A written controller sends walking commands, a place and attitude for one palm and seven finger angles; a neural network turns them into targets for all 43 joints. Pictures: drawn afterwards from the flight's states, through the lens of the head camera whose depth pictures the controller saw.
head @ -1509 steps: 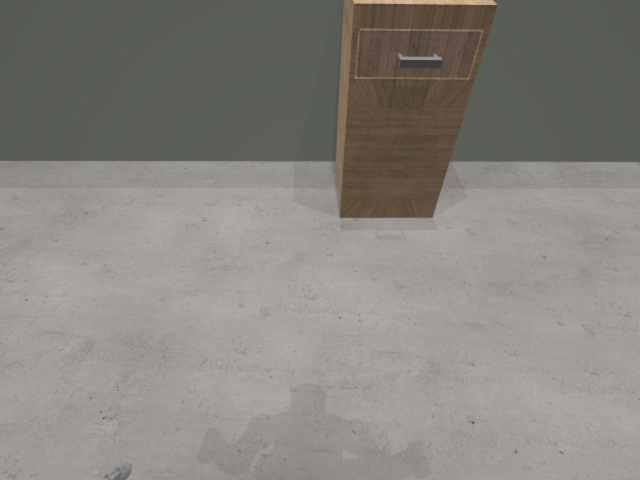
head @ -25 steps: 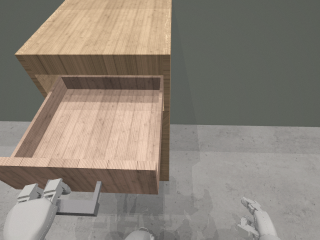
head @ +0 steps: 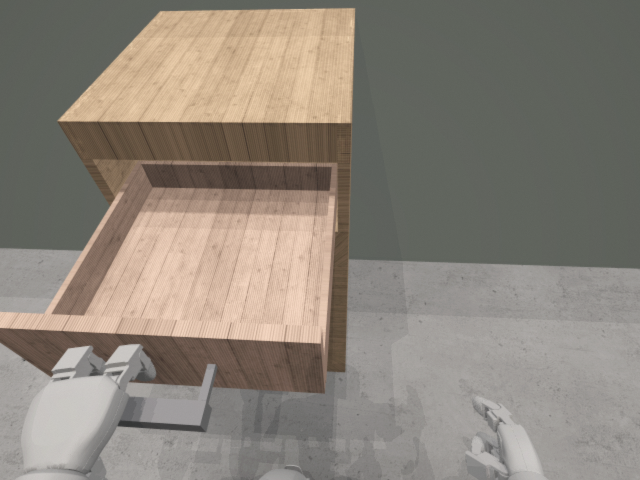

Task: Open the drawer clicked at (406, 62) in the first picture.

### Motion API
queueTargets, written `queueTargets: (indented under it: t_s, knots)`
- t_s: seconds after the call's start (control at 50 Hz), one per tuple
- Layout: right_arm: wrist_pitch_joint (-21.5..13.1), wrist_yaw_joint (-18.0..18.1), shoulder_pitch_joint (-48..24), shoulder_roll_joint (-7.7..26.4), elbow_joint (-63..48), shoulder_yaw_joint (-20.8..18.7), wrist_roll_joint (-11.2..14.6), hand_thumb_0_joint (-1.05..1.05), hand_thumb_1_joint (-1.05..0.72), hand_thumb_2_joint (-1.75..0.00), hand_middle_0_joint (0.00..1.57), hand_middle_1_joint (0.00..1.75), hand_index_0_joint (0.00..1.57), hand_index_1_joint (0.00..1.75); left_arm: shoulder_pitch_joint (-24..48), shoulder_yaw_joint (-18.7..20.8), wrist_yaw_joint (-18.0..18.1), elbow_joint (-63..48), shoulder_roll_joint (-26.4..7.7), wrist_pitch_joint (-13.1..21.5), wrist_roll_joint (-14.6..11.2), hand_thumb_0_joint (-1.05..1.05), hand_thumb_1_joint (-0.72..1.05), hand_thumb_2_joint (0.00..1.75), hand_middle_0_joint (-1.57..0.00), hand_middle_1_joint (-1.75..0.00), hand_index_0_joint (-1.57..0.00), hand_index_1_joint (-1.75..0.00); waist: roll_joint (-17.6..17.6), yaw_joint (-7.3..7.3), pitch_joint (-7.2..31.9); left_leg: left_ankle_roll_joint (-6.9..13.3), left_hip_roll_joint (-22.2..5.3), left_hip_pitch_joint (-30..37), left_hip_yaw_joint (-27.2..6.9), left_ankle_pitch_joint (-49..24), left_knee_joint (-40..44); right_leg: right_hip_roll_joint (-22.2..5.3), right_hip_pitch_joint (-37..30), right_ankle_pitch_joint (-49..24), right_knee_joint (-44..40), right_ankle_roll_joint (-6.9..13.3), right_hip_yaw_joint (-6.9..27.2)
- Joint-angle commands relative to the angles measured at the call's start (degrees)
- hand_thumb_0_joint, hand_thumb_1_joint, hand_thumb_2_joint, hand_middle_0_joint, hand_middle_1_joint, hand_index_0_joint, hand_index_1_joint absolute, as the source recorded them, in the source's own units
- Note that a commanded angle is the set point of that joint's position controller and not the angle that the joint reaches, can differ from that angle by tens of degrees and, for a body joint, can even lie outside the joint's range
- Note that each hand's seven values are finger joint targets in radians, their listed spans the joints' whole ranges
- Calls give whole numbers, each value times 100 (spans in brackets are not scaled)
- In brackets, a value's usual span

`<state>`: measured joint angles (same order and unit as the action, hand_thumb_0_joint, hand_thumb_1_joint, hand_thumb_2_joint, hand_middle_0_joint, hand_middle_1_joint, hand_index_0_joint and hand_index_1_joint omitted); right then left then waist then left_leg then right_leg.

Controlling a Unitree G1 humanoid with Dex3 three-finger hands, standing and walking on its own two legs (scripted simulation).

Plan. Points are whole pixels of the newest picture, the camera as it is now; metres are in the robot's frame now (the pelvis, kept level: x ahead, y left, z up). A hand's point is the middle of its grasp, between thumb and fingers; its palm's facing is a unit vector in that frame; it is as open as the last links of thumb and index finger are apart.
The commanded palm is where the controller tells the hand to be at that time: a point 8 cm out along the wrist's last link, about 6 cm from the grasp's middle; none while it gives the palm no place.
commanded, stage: lift the hand off the handle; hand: left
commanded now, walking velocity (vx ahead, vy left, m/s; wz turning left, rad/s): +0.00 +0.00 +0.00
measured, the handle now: (156, 391) +0.21 +0.23 +0.02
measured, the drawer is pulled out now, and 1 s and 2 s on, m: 0.30 0.30 0.30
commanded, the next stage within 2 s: draw the hand back to the body in 0.98 s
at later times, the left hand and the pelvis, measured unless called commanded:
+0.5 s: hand (72, 392) +0.17 +0.26 +0.11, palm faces +0.07 -0.08 -0.99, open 13.4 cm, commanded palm +0.15 +0.26 +0.17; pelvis +0.01 +0.01 +0.02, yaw +0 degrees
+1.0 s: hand (30, 352) +0.18 +0.27 +0.17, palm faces +0.07 -0.08 -0.99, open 13.9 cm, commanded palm +0.15 +0.27 +0.22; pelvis +0.02 +0.01 +0.04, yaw +0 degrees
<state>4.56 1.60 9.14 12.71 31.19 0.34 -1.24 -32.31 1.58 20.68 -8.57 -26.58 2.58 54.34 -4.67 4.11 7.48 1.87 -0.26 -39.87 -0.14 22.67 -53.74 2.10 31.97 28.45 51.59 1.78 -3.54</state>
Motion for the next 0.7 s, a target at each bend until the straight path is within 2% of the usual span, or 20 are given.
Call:
queueTargets:
  t_s: [0.0,0.06,0.12,0.14,0.16,0.18,0.28,0.3,0.36,0.42,0.44,0.46,0.48,0.54,0.56,0.58,0.62,0.64,0.66,0.68]
  knots:
    - [-384,36,-738,637,-985,-219,13,0,-90,-90,20,30,20,30,576,1001,373,-1931,-1127,196,-149,0,-50,30,-30,-120,-30,-120,-230,-84,767,49,32,1752,-217,-834,953,36,498,-872,-1147,100,138]
    - [-380,-9,-748,640,-1006,-224,-2,0,-90,-90,20,30,20,30,370,1131,320,-2080,-1216,214,-172,0,-50,30,-30,-120,-30,-120,-76,-27,840,38,52,1878,-170,-957,940,17,461,-997,-1215,66,172]
    - [-348,-26,-810,645,-1008,-201,35,0,-90,-90,20,30,20,30,236,1272,236,-2019,-1295,132,-249,0,-50,30,-30,-120,-30,-120,-92,2,667,22,49,1836,-175,-860,1075,3,330,-954,-1302,53,163]
    - [-339,-11,-798,630,-992,-239,82,0,-90,-90,20,30,20,30,150,1242,196,-1903,-1228,95,-281,0,-50,30,-30,-120,-30,-120,-28,-38,431,36,22,1735,-172,-775,1138,22,269,-943,-1332,42,113]
    - [-313,-21,-834,659,-1004,-222,58,0,-90,-90,20,30,20,30,302,1296,154,-2004,-1313,87,-270,0,-50,30,-30,-120,-30,-120,-12,-6,593,32,41,1846,-179,-783,1149,10,267,-910,-1379,29,137]
    - [-326,-13,-824,632,-1014,-243,99,0,-90,-90,20,30,20,30,309,1160,112,-2025,-1171,61,-316,0,-50,30,-30,-120,-30,-120,-96,-59,470,42,22,1869,-163,-772,1199,3,231,-940,-1414,22,119]
    - [-370,30,-820,641,-1065,-222,124,0,-90,-90,20,30,20,30,461,1138,-96,-2363,-1258,51,-457,0,-50,30,-30,-120,-30,-120,-96,-44,529,51,8,2141,-163,-886,1352,-29,12,-1018,-1597,-4,135]
    - [-390,42,-861,665,-1095,-194,137,0,-90,-90,20,30,20,30,424,1262,-117,-2482,-1387,42,-504,0,-50,30,-30,-120,-30,-120,-216,-8,573,26,-4,2170,-172,-943,1410,-26,-93,-1037,-1645,24,172]
    - [-393,27,-830,678,-1112,-165,97,0,-90,-90,20,30,20,30,141,1378,-196,-2715,-1503,87,-508,0,-50,30,-30,-120,-30,-120,-110,103,677,31,15,2313,-135,-1250,1419,-47,-220,-1347,-1715,3,146]
    - [-365,-21,-846,679,-1138,-132,91,0,-90,-90,20,30,20,30,56,1348,-296,-2851,-1451,30,-493,0,-50,30,-30,-120,-30,-120,-169,81,514,10,-5,2404,-140,-1364,1463,-60,-215,-1389,-1790,4,134]
    - [-361,-26,-865,652,-1145,-164,148,0,-90,-90,20,30,20,30,-93,1293,-327,-2776,-1339,-17,-539,0,-50,30,-30,-120,-30,-120,-136,62,284,4,-49,2315,-142,-1306,1546,-62,-259,-1342,-1810,-2,98]
    - [-335,-44,-855,699,-1156,-154,115,0,-90,-90,20,30,20,30,85,1299,-378,-2911,-1406,-11,-535,0,-50,30,-30,-120,-30,-120,-149,79,421,9,-20,2412,-158,-1305,1563,-55,-273,-1309,-1862,-16,77]
    - [-339,-40,-859,662,-1154,-172,157,0,-90,-90,20,30,20,30,58,1212,-418,-2804,-1291,-71,-571,0,-50,30,-30,-120,-30,-120,-57,6,206,14,-48,2386,-148,-1223,1612,-72,-277,-1263,-1910,-35,78]
    - [-277,-53,-904,660,-1146,-155,239,0,-90,-90,20,30,20,30,-33,1238,-669,-2531,-1301,-290,-678,0,-50,30,-30,-120,-30,-120,229,52,48,16,-57,2353,-153,-1070,1814,-69,-484,-1198,-2069,-65,85]
    - [-226,-49,-924,704,-1125,-135,213,0,-90,-90,20,30,20,30,75,1295,-777,-2532,-1455,-346,-650,0,-50,30,-30,-120,-30,-120,234,147,218,15,-12,2420,-137,-1149,1891,-57,-629,-1283,-2135,-70,99]
    - [-223,-50,-951,674,-1197,-134,265,0,-90,-90,20,30,20,30,84,1163,-862,-2616,-1343,-412,-673,0,-50,30,-30,-120,-30,-120,224,88,92,6,-50,2442,-127,-1158,1943,-90,-662,-1270,-2158,-77,107]
    - [-226,-68,-977,682,-1219,-65,268,0,-90,-90,20,30,20,30,-53,1207,-1052,-2718,-1432,-489,-733,0,-50,30,-30,-120,-30,-120,98,214,265,5,-29,2564,-127,-1393,2040,-82,-904,-1499,-2198,-59,92]
    - [-215,-60,-993,685,-1269,-88,316,0,-90,-90,20,30,20,30,-90,1163,-1122,-2882,-1399,-528,-808,0,-50,30,-30,-120,-30,-120,109,144,200,-3,-77,2601,-110,-1437,2086,-112,-986,-1546,-2237,-75,90]
    - [-189,-51,-995,729,-1286,-63,269,0,-90,-90,20,30,20,30,7,1251,-1191,-3024,-1580,-516,-803,0,-50,30,-30,-120,-30,-120,148,215,311,20,-34,2670,-113,-1567,2105,-94,-1061,-1703,-2288,-89,91]
    - [-205,-26,-999,721,-1351,-63,299,0,-90,-90,20,30,20,30,-38,1247,-1224,-3171,-1575,-529,-846,0,-50,30,-30,-120,-30,-120,139,166,231,19,-67,2706,-68,-1629,2102,-152,-1118,-1808,-2332,-107,120]
